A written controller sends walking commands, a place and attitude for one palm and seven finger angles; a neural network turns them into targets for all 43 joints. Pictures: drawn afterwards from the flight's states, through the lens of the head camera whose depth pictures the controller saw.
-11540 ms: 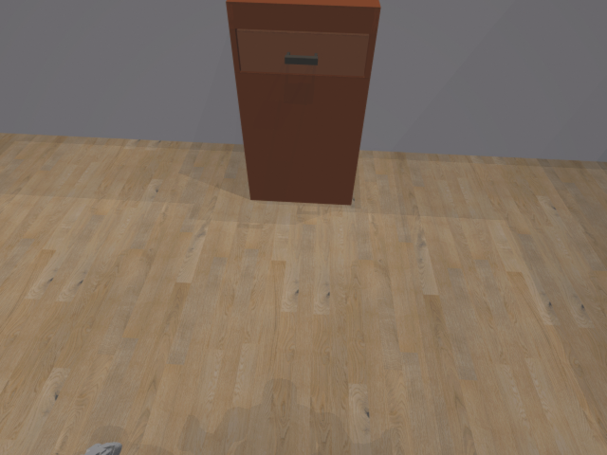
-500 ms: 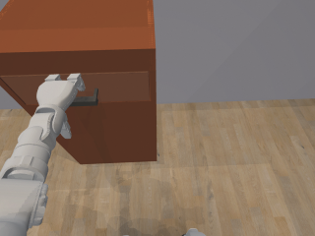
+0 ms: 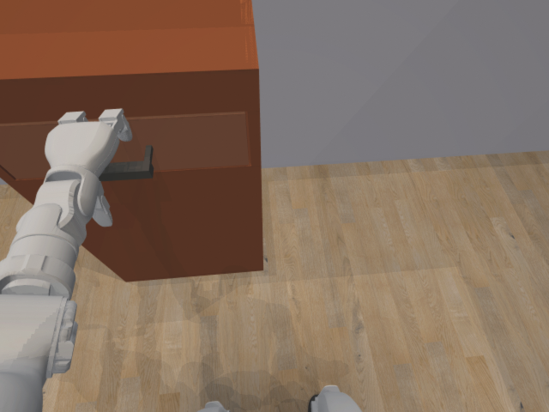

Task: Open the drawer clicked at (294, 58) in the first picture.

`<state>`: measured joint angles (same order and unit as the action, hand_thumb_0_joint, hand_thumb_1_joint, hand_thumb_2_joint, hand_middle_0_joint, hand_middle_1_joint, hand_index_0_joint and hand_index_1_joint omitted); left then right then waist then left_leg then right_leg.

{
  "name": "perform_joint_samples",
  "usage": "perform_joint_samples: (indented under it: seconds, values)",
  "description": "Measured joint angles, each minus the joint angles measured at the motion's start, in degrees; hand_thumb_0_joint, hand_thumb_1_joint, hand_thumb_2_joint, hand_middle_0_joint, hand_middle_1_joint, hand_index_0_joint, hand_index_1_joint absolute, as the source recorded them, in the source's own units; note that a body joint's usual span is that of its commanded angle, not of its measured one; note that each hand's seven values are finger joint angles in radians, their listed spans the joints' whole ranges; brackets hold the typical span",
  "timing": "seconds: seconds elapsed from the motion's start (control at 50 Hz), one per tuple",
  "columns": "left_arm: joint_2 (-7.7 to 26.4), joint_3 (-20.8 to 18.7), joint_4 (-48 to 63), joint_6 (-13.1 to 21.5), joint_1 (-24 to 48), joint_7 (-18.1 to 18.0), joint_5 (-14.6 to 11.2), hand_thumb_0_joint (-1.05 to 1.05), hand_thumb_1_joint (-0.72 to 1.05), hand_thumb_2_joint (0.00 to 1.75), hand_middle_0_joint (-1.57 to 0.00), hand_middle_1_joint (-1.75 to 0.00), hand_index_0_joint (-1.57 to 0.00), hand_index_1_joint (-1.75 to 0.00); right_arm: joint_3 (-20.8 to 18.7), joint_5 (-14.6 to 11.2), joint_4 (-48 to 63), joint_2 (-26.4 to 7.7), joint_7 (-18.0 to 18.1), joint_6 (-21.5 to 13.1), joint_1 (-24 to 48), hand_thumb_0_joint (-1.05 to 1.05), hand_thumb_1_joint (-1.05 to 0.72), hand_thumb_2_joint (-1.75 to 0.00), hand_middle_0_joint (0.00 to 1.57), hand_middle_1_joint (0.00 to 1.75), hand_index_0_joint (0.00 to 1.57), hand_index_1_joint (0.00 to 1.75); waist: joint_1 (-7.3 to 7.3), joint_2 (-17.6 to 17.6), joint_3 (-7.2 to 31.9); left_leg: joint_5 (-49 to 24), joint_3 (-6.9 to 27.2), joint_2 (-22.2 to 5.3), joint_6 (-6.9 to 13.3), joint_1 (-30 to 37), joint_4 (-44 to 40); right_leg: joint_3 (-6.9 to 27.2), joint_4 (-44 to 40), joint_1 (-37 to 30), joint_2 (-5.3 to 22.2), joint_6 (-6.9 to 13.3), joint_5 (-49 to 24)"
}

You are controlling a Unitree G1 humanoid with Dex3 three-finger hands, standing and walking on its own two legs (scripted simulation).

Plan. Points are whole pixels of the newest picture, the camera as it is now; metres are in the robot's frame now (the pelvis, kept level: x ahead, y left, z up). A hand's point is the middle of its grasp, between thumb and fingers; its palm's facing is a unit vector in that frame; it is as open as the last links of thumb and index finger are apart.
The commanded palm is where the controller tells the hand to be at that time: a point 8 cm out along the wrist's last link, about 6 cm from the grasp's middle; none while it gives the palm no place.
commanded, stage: move the hooked fingers above the handle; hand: left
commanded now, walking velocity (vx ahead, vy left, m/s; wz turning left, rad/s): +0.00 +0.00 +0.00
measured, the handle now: (119, 161) +0.53 +0.25 -0.02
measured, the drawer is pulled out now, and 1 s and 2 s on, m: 0.00 0.00 0.00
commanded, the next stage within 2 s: lower the fingers behind the handle in 0.40 s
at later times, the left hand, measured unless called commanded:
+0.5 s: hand (95, 172) +0.47 +0.26 +0.04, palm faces -0.08 -0.01 -1.00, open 13.8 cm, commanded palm +0.45 +0.26 +0.10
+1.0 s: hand (105, 182) +0.47 +0.26 +0.01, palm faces -0.08 -0.02 -1.00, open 13.8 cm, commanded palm +0.45 +0.26 +0.06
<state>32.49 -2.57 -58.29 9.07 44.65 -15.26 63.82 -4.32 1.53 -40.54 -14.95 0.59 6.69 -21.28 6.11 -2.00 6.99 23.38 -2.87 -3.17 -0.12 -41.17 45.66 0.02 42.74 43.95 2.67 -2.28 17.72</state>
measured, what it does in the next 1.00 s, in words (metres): stands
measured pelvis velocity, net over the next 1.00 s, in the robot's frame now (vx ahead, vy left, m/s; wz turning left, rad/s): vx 0.00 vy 0.00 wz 0.00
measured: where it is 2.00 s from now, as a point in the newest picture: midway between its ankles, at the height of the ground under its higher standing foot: outside the picture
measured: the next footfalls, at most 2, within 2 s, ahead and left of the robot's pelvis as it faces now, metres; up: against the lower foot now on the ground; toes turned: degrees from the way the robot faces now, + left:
none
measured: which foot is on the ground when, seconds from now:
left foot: down 0.00-1.00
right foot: down 0.00-1.00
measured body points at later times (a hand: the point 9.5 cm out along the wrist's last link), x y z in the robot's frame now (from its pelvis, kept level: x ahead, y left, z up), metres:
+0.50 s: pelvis +0.00 -0.01 +0.00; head +0.10 -0.01 +0.44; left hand +0.46 +0.25 +0.09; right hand +0.04 -0.29 -0.12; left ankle -0.03 +0.12 -0.70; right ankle +0.02 -0.15 -0.70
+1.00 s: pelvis +0.00 +0.00 -0.01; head +0.11 +0.00 +0.43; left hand +0.47 +0.25 +0.06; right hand +0.00 -0.28 -0.14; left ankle -0.03 +0.12 -0.70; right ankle +0.02 -0.15 -0.70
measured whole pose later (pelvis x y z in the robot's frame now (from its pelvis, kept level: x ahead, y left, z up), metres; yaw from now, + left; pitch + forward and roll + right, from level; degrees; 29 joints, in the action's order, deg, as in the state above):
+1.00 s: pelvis +0.00 +0.00 -0.01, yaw +0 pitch +21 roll -1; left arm 32.7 -3.7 -60.6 9.3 44.2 -17.8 64.2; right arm -3.9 2.1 -41.3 -15.1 0.5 6.4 -19.8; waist 6.6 -2.0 7.5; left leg 24.9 -2.3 -3.4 -0.3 -45.6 49.6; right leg -0.2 46.5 48.2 2.4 -2.2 19.2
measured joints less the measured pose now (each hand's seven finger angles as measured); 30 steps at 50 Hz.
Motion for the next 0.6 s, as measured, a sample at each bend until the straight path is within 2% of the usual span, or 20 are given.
perform_joint_samples:
  seconds: [0.24,0.6]
  values:
    - [-1.02,1.27,-0.13,-1.65,-0.24,-0.36,-0.44,0.00,-0.49,0.30,-0.32,-1.20,-0.32,-1.20,0.40,-0.39,0.05,0.32,0.03,0.18,1.64,0.01,-0.91,-0.90,0.20,0.30,0.21,0.30,-0.58,-0.10,-0.14,-0.21,0.40,0.05,-0.18,1.56,-0.95,-0.42,-0.74,-1.65,0.03,0.09,0.07]
    - [0.05,0.68,0.75,1.08,-1.35,0.27,-0.65,0.00,-0.49,0.30,-0.32,-1.20,-0.32,-1.20,-0.06,-0.38,0.70,-0.49,0.62,-0.26,2.06,0.00,-0.91,-0.90,0.20,0.30,0.21,0.30,-1.14,0.31,-0.17,-0.18,0.88,-0.04,-0.53,1.45,-0.87,-0.84,-0.33,-1.56,-0.05,0.38,0.43]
